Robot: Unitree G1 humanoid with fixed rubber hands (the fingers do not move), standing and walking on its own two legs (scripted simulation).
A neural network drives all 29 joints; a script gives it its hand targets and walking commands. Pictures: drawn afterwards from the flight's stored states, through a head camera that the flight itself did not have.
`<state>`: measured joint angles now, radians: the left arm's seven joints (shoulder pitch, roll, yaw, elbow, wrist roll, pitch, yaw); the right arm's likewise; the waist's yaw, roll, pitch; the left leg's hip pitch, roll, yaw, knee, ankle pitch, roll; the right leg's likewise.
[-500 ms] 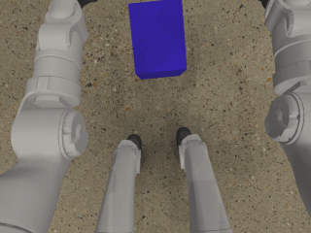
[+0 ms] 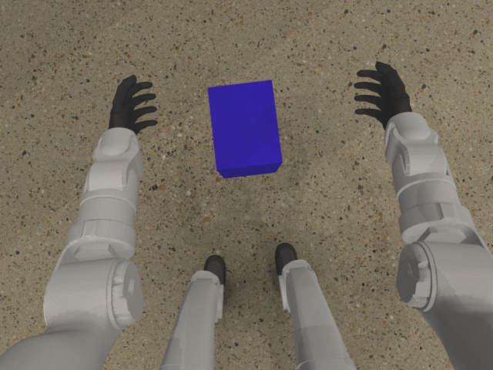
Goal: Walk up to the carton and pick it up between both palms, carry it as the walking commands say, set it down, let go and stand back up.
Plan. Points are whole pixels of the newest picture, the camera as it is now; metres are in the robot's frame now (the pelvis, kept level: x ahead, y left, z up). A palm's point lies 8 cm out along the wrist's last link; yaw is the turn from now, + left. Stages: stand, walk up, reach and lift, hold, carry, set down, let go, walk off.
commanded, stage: let go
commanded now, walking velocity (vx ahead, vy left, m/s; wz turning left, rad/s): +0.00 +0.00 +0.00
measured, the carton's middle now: (245, 134) +0.56 -0.01 -0.57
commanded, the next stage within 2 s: stand in 1.10 s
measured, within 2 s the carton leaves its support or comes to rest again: neither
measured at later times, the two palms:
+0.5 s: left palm (57, 291) +0.25 +0.22 -0.01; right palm (470, 278) +0.23 -0.25 +0.00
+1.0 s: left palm (27, 323) +0.22 +0.25 +0.01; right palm (467, 312) +0.20 -0.23 +0.01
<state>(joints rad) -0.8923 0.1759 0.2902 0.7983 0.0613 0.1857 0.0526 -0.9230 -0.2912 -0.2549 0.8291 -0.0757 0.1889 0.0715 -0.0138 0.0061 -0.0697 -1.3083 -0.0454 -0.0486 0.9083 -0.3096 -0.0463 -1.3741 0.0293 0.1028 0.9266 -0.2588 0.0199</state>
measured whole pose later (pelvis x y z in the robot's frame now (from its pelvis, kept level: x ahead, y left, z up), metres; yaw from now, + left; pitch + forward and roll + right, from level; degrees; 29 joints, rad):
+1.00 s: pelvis +0.05 +0.02 +0.08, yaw -2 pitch -4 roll +0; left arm 0.20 0.18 0.08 0.46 0.05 0.13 -0.07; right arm 0.18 -0.24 -0.09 0.46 -0.01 0.13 0.10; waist -0.01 0.01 0.13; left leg -0.13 -0.02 -0.05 0.51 -0.31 0.00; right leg -0.18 0.01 0.10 0.49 -0.25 0.03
